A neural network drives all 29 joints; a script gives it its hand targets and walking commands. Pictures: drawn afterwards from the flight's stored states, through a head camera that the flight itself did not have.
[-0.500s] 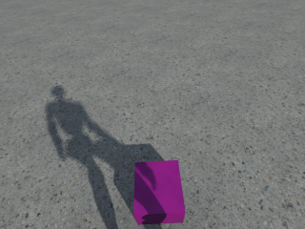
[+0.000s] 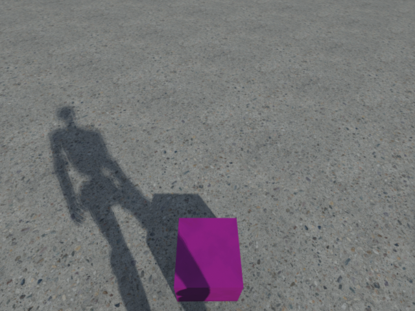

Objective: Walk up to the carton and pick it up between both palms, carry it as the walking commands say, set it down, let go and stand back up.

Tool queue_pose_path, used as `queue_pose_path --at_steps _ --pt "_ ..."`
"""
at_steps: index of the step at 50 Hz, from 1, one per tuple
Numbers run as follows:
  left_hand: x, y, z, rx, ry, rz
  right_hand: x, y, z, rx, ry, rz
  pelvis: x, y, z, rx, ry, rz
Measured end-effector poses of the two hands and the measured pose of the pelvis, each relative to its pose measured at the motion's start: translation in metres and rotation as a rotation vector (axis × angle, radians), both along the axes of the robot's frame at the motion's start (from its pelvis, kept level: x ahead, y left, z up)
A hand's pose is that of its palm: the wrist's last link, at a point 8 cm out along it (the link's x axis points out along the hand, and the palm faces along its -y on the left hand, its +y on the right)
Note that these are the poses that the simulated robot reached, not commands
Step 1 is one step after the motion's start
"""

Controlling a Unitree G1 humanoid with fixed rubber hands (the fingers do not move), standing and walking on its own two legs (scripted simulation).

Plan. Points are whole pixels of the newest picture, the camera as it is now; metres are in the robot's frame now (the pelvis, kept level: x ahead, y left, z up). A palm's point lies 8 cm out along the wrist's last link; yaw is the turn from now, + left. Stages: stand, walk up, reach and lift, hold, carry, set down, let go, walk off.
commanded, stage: walk up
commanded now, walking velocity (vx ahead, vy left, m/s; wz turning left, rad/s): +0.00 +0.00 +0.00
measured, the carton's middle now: (207, 258) +0.47 +0.02 -0.68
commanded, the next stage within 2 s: stand in 0.12 s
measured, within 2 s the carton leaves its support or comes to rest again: neither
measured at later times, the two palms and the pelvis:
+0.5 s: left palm out of the picture +0.00 +0.22 -0.15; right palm out of the picture -0.01 -0.21 -0.15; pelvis +0.01 +0.00 +0.00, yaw -1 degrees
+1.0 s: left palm out of the picture +0.14 +0.22 -0.14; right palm out of the picture +0.15 -0.21 -0.14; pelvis +0.01 +0.00 -0.03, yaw +1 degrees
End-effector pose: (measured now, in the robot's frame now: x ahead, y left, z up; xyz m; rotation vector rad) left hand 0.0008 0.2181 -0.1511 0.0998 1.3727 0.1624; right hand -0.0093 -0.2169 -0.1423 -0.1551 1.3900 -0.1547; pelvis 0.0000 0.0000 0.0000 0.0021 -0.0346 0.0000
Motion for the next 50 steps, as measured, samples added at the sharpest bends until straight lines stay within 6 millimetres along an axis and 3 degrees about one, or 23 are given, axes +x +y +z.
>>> queue_pose_path --at_steps 13,33,35,39,42,45,50 --pt "-0.015 0.003 0.001 0.006 0.053 0.006 -0.005 0.008 -0.003 0.009 0.017 -0.021 0.005 0.005 0.0 0.0 0.004 -0.009" --pt "0.012 0.002 0.001 0.014 0.018 -0.007 -0.001 0.002 -0.003 -0.001 0.03 -0.035 0.015 0.002 -0.001 -0.003 0.011 -0.012" --pt "0.032 0.002 0.0 0.008 -0.026 -0.015 0.018 -0.001 -0.005 0.003 -0.019 -0.026 0.015 0.003 -0.006 -0.006 0.077 -0.015" --pt "0.117 0.011 0.004 0.037 -0.132 -0.063 0.113 -0.014 -0.004 -0.002 -0.153 0.016 0.003 0.004 -0.023 -0.007 0.138 -0.011" --pt "0.158 0.016 0.014 0.052 -0.119 -0.066 0.163 -0.016 0.002 -0.006 -0.132 0.048 0.001 0.005 -0.028 -0.008 0.177 -0.01" --pt "0.163 0.013 0.02 0.032 -0.071 -0.064 0.178 -0.008 0.009 0.016 -0.088 0.043 0.005 0.003 -0.027 -0.013 0.209 0.001" --pt "0.137 0.007 0.012 -0.011 -0.02 -0.031 0.159 0.004 0.006 0.028 -0.042 0.027 0.007 -0.001 -0.026 -0.016 0.255 0.018"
